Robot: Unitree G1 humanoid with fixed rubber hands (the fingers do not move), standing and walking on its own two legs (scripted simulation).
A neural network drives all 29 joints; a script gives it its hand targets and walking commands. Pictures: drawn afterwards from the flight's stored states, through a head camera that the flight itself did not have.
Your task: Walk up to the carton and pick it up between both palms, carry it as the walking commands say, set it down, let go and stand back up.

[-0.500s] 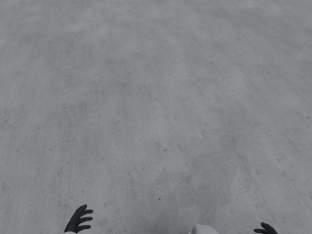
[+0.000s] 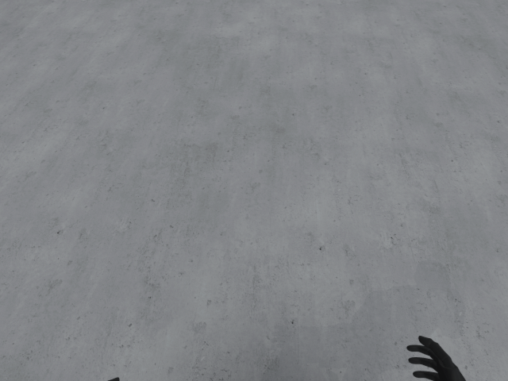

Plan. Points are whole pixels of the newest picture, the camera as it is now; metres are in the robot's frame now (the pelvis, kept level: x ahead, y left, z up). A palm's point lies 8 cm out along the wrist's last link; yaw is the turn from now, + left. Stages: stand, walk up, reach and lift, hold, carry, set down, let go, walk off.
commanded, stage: walk up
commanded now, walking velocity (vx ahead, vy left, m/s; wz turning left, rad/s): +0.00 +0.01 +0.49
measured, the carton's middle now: out of the picture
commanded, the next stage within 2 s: none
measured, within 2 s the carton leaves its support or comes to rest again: neither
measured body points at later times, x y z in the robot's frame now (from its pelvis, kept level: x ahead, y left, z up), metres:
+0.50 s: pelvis -0.02 -0.02 +0.01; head +0.03 -0.04 +0.46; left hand +0.06 +0.28 -0.09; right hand +0.12 -0.28 -0.14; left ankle -0.03 +0.10 -0.70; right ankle +0.01 -0.13 -0.73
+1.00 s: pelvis -0.03 +0.02 +0.02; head -0.02 +0.05 +0.47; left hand -0.07 +0.30 -0.12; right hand +0.16 -0.20 -0.10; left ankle -0.09 +0.10 -0.73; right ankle +0.06 -0.12 -0.66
